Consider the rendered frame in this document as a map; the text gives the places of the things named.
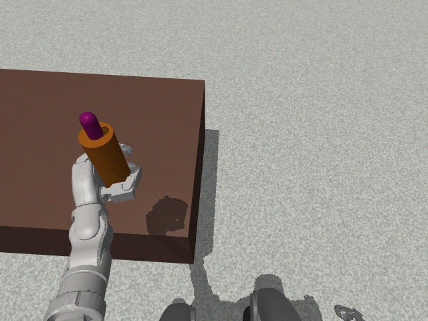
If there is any right robot hand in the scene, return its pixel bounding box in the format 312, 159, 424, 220
334, 305, 365, 321

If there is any left robot arm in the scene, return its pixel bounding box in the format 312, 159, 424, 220
43, 203, 114, 321

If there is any bottle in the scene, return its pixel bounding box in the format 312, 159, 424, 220
78, 112, 131, 188

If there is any left robot hand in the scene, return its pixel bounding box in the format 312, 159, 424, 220
72, 143, 142, 208

